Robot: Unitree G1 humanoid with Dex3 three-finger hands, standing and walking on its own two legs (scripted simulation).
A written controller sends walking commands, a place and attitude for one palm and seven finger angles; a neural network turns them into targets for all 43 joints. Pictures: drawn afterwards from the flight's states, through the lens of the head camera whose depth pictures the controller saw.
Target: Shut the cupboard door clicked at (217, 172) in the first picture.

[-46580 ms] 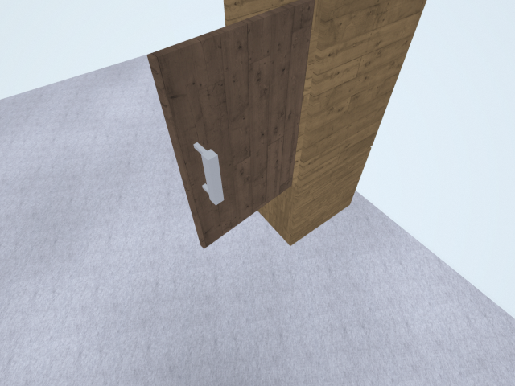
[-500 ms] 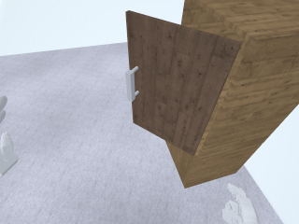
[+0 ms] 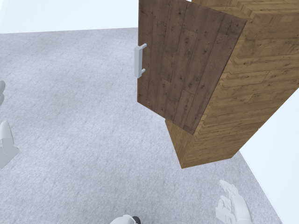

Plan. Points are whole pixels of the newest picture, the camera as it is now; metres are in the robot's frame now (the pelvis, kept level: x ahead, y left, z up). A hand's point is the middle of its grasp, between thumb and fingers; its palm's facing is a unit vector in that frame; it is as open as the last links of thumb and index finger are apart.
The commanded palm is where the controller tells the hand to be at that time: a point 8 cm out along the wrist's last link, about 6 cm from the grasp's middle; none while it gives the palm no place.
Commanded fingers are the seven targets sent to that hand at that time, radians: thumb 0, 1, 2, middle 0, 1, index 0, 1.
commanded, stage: step back with the hand held close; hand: left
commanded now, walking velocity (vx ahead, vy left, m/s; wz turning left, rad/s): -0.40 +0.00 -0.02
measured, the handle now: (141, 60) +0.76 +0.08 -0.01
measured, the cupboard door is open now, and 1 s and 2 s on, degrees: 40 40 40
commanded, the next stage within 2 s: stop stepping back and stand still in 0.24 s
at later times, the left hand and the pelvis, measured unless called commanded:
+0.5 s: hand out of the picture +0.11 +0.28 +0.18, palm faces +0.41 -0.78 -0.48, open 7.4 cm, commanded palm +0.06 +0.31 +0.19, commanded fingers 0.00 0.90 0.90 -0.20 -0.30 -0.20 -0.30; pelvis -0.08 +0.02 +0.00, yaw -2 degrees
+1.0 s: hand out of the picture +0.09 +0.32 +0.18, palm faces +0.45 -0.82 -0.36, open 7.4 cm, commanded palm +0.01 +0.35 +0.19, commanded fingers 0.00 0.90 0.90 -0.20 -0.30 -0.20 -0.30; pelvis -0.13 +0.05 +0.01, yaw +0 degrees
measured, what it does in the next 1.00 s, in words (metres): walks backwards: left foot, then right foot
